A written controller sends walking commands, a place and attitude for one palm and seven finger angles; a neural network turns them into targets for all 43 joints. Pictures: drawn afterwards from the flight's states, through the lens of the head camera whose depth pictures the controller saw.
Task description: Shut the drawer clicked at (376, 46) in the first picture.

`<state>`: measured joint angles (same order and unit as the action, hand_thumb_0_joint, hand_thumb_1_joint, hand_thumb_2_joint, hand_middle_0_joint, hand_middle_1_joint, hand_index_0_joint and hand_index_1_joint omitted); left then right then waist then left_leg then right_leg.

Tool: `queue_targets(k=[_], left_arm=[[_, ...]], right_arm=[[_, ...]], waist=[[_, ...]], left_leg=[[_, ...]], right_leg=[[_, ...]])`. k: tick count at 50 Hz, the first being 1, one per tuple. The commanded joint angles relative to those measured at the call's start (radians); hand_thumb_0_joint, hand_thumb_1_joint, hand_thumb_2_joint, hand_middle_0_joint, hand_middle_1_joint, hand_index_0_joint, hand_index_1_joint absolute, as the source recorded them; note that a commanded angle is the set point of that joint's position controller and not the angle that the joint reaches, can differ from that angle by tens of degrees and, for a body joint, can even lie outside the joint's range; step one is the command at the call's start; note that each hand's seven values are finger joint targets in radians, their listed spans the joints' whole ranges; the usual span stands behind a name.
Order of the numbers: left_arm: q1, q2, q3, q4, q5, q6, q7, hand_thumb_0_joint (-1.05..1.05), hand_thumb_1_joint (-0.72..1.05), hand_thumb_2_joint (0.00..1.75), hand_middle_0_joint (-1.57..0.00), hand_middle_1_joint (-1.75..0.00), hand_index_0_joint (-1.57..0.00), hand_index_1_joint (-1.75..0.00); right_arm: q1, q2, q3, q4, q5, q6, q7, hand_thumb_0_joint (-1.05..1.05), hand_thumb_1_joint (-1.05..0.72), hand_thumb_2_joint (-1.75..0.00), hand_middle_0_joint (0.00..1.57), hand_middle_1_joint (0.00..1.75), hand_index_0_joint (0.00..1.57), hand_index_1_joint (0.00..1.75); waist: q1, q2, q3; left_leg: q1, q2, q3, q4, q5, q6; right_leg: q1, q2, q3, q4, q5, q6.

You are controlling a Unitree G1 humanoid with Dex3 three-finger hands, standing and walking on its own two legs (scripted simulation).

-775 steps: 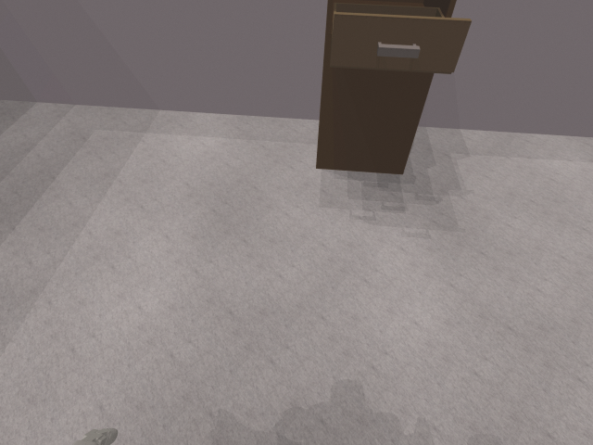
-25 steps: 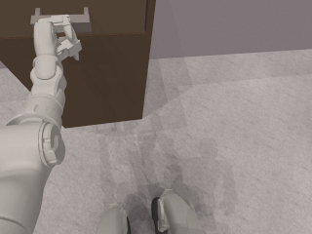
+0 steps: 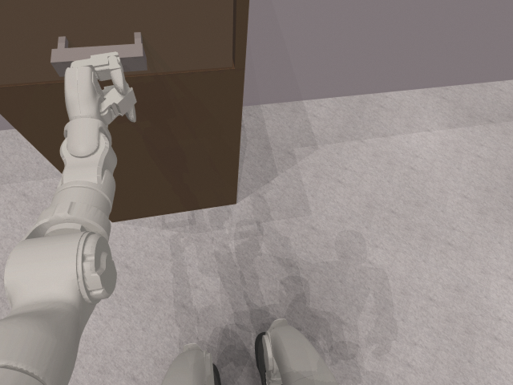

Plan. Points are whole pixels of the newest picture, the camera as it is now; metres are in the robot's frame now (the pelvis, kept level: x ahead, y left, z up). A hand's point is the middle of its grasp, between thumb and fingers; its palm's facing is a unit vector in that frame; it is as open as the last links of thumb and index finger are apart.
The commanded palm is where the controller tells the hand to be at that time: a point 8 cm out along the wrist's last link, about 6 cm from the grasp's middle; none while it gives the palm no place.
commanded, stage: pull the fist back off the drawer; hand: left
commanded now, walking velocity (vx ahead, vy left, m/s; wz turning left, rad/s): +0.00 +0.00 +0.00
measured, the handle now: (101, 50) +0.62 +0.16 +0.08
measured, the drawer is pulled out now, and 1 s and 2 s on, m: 0.00 0.00 0.00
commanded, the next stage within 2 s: draw the hand back to the body in 0.14 s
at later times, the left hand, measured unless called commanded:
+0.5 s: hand (94, 128) +0.46 +0.16 +0.10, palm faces +0.07 -1.00 -0.03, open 3.3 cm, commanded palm +0.41 +0.20 +0.12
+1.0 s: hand out of the picture +0.30 +0.20 +0.17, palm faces +0.23 -0.94 -0.25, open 3.3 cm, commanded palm +0.26 +0.25 +0.19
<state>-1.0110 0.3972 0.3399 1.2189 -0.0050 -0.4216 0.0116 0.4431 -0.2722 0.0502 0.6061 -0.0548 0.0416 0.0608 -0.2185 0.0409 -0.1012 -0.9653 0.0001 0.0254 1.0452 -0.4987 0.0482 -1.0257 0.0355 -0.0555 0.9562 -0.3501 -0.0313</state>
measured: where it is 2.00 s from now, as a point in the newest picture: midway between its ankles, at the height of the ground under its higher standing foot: outside the picture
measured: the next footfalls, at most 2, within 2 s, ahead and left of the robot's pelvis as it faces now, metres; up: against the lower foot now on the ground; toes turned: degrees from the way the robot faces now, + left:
none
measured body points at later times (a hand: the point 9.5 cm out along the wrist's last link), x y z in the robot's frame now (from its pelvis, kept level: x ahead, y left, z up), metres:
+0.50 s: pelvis +0.04 +0.00 +0.03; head +0.13 -0.01 +0.48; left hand +0.45 +0.21 +0.10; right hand +0.11 -0.25 -0.08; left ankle -0.01 +0.09 -0.67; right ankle +0.05 -0.10 -0.67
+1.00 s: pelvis +0.03 +0.00 +0.07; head +0.03 -0.02 +0.52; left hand +0.28 +0.25 +0.19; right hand +0.23 -0.21 -0.01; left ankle -0.01 +0.09 -0.67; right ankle +0.05 -0.10 -0.67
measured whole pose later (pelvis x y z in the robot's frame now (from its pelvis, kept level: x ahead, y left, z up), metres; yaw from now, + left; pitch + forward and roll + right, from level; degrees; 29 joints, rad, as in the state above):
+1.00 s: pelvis +0.03 +0.00 +0.07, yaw +2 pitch -1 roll -1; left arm 0.07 0.28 0.10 0.01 -0.07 -0.06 0.05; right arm 0.16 -0.24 0.06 0.56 0.03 -0.01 -0.07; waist 0.03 0.05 0.00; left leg -0.17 -0.03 0.01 0.51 -0.33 0.04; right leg -0.25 0.02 -0.05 0.50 -0.24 -0.03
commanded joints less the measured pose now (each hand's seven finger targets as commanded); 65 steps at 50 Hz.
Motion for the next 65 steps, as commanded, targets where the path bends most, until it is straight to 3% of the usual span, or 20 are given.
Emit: queue_targets(k=[1, 2, 4, 6, 12, 14, 15, 16, 19, 22, 27, 29, 34, 37, 38, 39, 43, 45, 56, 65], left_arm=[[-0.326, 0.152, 0.002, -0.290, -0.028, -0.082, -0.001, 0.00, 0.90, 0.90, -1.40, -1.60, -1.40, -1.60], [-0.289, 0.158, 0.014, -0.314, -0.033, -0.084, -0.003, 0.00, 0.90, 0.90, -1.40, -1.60, -1.40, -1.60], [-0.279, 0.156, 0.013, -0.344, -0.038, -0.087, -0.002, 0.00, 0.90, 0.90, -1.40, -1.60, -1.40, -1.60], [-0.305, 0.122, -0.019, -0.385, -0.037, -0.097, -0.004, 0.00, 0.90, 0.90, -1.40, -1.60, -1.40, -1.60], [-0.260, 0.047, -0.064, -0.379, -0.053, -0.101, -0.016, 0.00, 0.90, 0.90, -1.40, -1.60, -1.40, -1.60], [-0.124, 0.105, -0.009, -0.466, -0.067, -0.091, -0.023, 0.00, 0.90, 0.90, -1.40, -1.60, -1.40, -1.60], [-0.042, 0.113, -0.006, -0.529, -0.076, -0.083, -0.031, 0.00, 0.90, 0.90, -1.40, -1.60, -1.40, -1.60], [0.025, 0.076, -0.035, -0.605, -0.088, -0.071, -0.041, 0.00, 0.90, 0.90, -1.40, -1.60, -1.40, -1.60], [0.184, 0.042, -0.049, -0.694, -0.133, -0.002, -0.059, 0.00, 0.90, 0.90, -1.40, -1.60, -1.40, -1.60], [0.256, 0.024, -0.065, -0.821, -0.153, 0.035, -0.071, 0.00, 0.90, 0.90, -1.40, -1.60, -1.40, -1.60], [0.371, -0.040, -0.136, -1.010, -0.172, 0.060, -0.093, 0.00, 0.90, 0.90, -1.40, -1.60, -1.40, -1.60], [0.429, -0.039, -0.137, -1.015, -0.181, 0.088, -0.105, 0.00, 0.90, 0.90, -1.40, -1.60, -1.40, -1.60], [0.489, -0.041, -0.149, -1.126, -0.201, 0.146, -0.136, 0.00, 0.90, 0.90, -1.40, -1.60, -1.40, -1.60], [0.565, -0.025, -0.127, -1.159, -0.220, 0.180, -0.153, 0.00, 0.90, 0.90, -1.40, -1.60, -1.40, -1.60], [0.613, 0.068, -0.173, -1.250, -0.121, 0.199, -0.073, 0.00, 0.90, 0.90, -1.40, -1.60, -1.40, -1.60], [0.646, 0.030, -0.182, -1.279, -0.112, 0.220, -0.031, 0.00, 0.90, 0.90, -1.40, -1.60, -1.40, -1.60], [0.753, 0.030, -0.177, -1.356, -0.081, 0.276, 0.038, 0.00, 0.90, 0.90, -1.40, -1.60, -1.40, -1.60], [0.801, 0.047, -0.158, -1.400, -0.076, 0.289, 0.054, 0.00, 0.90, 0.90, -1.40, -1.60, -1.40, -1.60], [1.071, 0.041, -0.123, -1.656, -0.058, 0.296, 0.084, 0.00, 0.90, 0.90, -1.40, -1.60, -1.40, -1.60], [1.331, 0.089, -0.003, -1.803, -0.063, 0.286, 0.097, 0.00, 0.90, 0.90, -1.40, -1.60, -1.40, -1.60]], right_arm=[[0.162, -0.166, -0.079, -0.063, 0.010, 0.004, -0.010, 0.00, -0.90, -0.90, 0.20, 0.30, 0.20, 0.30], [0.160, -0.165, -0.083, -0.066, 0.013, 0.009, -0.009, 0.00, -0.90, -0.90, 0.20, 0.30, 0.20, 0.30], [0.151, -0.160, -0.088, -0.066, 0.017, 0.016, -0.012, 0.00, -0.90, -0.90, 0.20, 0.30, 0.20, 0.30], [0.144, -0.154, -0.091, -0.059, 0.020, 0.016, -0.015, 0.00, -0.90, -0.90, 0.20, 0.30, 0.20, 0.30], [0.131, -0.145, -0.099, -0.033, 0.024, 0.013, -0.017, 0.00, -0.90, -0.90, 0.20, 0.30, 0.20, 0.30], [0.121, -0.150, -0.104, -0.065, 0.029, 0.016, -0.014, 0.00, -0.90, -0.90, 0.20, 0.30, 0.20, 0.30], [0.113, -0.149, -0.105, -0.084, 0.034, 0.014, -0.013, 0.00, -0.90, -0.90, 0.20, 0.30, 0.20, 0.30], [0.099, -0.136, -0.103, -0.103, 0.043, 0.012, -0.009, 0.00, -0.90, -0.90, 0.20, 0.30, 0.20, 0.30], [0.060, -0.126, -0.105, -0.129, 0.066, 0.006, -0.011, 0.00, -0.90, -0.90, 0.20, 0.30, 0.20, 0.30], [0.005, -0.123, -0.099, -0.152, 0.084, -0.007, -0.024, 0.00, -0.90, -0.90, 0.20, 0.30, 0.20, 0.30], [-0.061, -0.107, -0.092, -0.157, 0.091, -0.049, -0.044, 0.00, -0.90, -0.90, 0.20, 0.30, 0.20, 0.30], [-0.090, -0.111, -0.088, -0.156, 0.095, -0.063, -0.052, 0.00, -0.90, -0.90, 0.20, 0.30, 0.20, 0.30], [-0.190, -0.104, -0.069, -0.187, 0.107, -0.101, -0.074, 0.00, -0.90, -0.90, 0.20, 0.30, 0.20, 0.30], [-0.234, -0.102, -0.057, -0.204, 0.109, -0.128, -0.084, 0.00, -0.90, -0.90, 0.20, 0.30, 0.20, 0.30], [-0.298, -0.092, -0.063, -0.202, 0.105, -0.107, -0.097, 0.00, -0.90, -0.90, 0.20, 0.30, 0.20, 0.30], [-0.313, -0.081, -0.056, -0.213, 0.101, -0.104, -0.107, 0.00, -0.90, -0.90, 0.20, 0.30, 0.20, 0.30], [-0.342, -0.074, -0.038, -0.192, 0.095, -0.090, -0.129, 0.00, -0.90, -0.90, 0.20, 0.30, 0.20, 0.30], [-0.353, -0.073, -0.034, -0.184, 0.087, -0.091, -0.137, 0.00, -0.90, -0.90, 0.20, 0.30, 0.20, 0.30], [-0.388, -0.062, -0.027, -0.162, 0.061, -0.134, -0.132, 0.00, -0.90, -0.90, 0.20, 0.30, 0.20, 0.30], [-0.391, -0.063, -0.041, -0.153, 0.052, -0.163, -0.128, 0.00, -0.90, -0.90, 0.20, 0.30, 0.20, 0.30]], waist=[[0.028, 0.061, -0.538], [0.043, 0.042, -0.534], [0.040, 0.017, -0.521], [0.032, 0.061, -0.515], [0.032, 0.055, -0.501], [0.086, 0.057, -0.583], [0.113, 0.096, -0.620], [0.128, 0.100, -0.640], [0.137, -0.058, -0.526], [0.143, -0.037, -0.451], [0.149, 0.045, -0.403], [0.151, -0.011, -0.344], [0.174, 0.010, -0.265], [0.195, -0.031, -0.222], [0.228, -0.049, -0.207], [0.216, -0.057, -0.161], [0.230, -0.014, -0.093], [0.236, -0.034, -0.081], [0.255, 0.016, 0.005], [0.278, 0.003, 0.041]], left_leg=[[0.282, -0.001, -0.062, -0.142, 0.403, -0.020], [0.282, -0.001, -0.059, -0.147, 0.420, -0.021], [0.265, -0.003, -0.047, -0.149, 0.423, -0.017], [0.315, 0.001, -0.055, -0.148, 0.463, -0.022], [0.382, 0.008, -0.064, -0.136, 0.582, -0.033], [0.411, 0.002, -0.049, -0.160, 0.637, -0.032], [0.450, 0.004, -0.049, -0.169, 0.712, -0.036], [0.479, 0.008, -0.050, -0.183, 0.768, -0.038], [0.372, 0.007, -0.018, -0.234, 0.677, -0.012], [0.408, 0.001, -0.009, -0.283, 0.600, -0.013], [0.544, 0.006, -0.023, -0.321, 0.654, -0.022], [0.537, 0.006, -0.029, -0.346, 0.599, -0.024], [0.559, -0.006, -0.038, -0.410, 0.448, -0.025], [0.564, -0.007, -0.049, -0.441, 0.397, -0.023], [0.598, -0.008, -0.038, -0.493, 0.362, -0.015], [0.603, -0.007, -0.038, -0.516, 0.332, -0.013], [0.686, 0.002, -0.045, -0.585, 0.357, -0.014], [0.716, 0.002, -0.044, -0.611, 0.372, -0.011], [0.831, 0.007, -0.062, -0.706, 0.456, -0.023], [0.818, 0.011, -0.062, -0.705, 0.452, -0.023]], right_leg=[[0.418, 0.008, 0.046, -0.091, 0.296, 0.001], [0.441, 0.007, 0.046, -0.091, 0.316, 0.001], [0.477, 0.007, 0.055, -0.098, 0.350, 0.004], [0.441, 0.005, 0.049, -0.092, 0.363, 0.005], [0.418, 0.004, 0.041, -0.086, 0.418, 0.006], [0.528, 0.003, 0.048, -0.097, 0.482, 0.003], [0.562, 0.001, 0.050, -0.094, 0.531, -0.002], [0.594, -0.002, 0.049, -0.104, 0.568, -0.002], [0.728, -0.007, 0.061, -0.149, 0.647, 0.003], [0.747, -0.007, 0.054, -0.189, 0.598, 0.006], [0.733, -0.009, 0.039, -0.232, 0.554, 0.008], [0.736, -0.010, 0.030, -0.255, 0.517, 0.010], [0.756, -0.020, 0.024, -0.304, 0.392, 0.001], [0.776, -0.023, 0.021, -0.326, 0.344, -0.001], [0.833, -0.048, 0.064, -0.380, 0.273, -0.002], [0.835, -0.053, 0.062, -0.410, 0.243, 0.001], [0.884, -0.052, 0.057, -0.473, 0.246, -0.004], [0.920, -0.050, 0.057, -0.504, 0.258, -0.003], [0.991, -0.044, 0.038, -0.587, 0.291, -0.007], [1.006, -0.044, 0.043, -0.605, 0.281, -0.004]])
